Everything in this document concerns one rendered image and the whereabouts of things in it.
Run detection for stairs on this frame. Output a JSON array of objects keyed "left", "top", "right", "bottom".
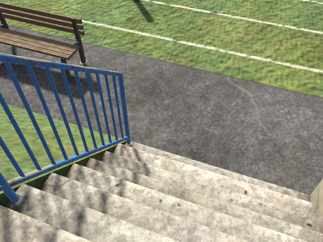
[{"left": 0, "top": 141, "right": 323, "bottom": 242}]

